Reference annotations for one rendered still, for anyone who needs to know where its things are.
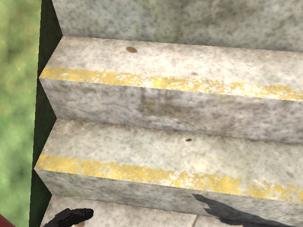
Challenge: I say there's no left robot hand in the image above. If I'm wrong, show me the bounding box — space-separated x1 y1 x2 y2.
43 208 94 227

